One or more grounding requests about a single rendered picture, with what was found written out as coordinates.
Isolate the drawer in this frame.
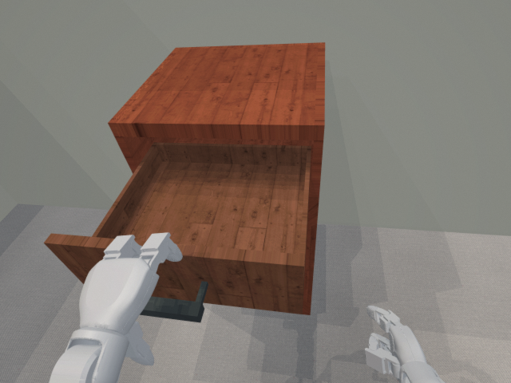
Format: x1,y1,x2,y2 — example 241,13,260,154
44,143,311,314

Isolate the handle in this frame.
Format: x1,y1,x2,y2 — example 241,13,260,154
140,281,208,322

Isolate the right robot hand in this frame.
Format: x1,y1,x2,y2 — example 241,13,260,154
365,306,427,383

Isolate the cabinet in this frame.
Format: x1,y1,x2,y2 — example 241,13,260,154
108,42,325,315

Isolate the right robot forearm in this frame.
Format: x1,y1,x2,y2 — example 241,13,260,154
399,361,445,383

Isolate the left robot hand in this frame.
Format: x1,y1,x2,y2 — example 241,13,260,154
79,232,183,365

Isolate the left robot forearm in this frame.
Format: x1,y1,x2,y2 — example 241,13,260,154
49,327,129,383

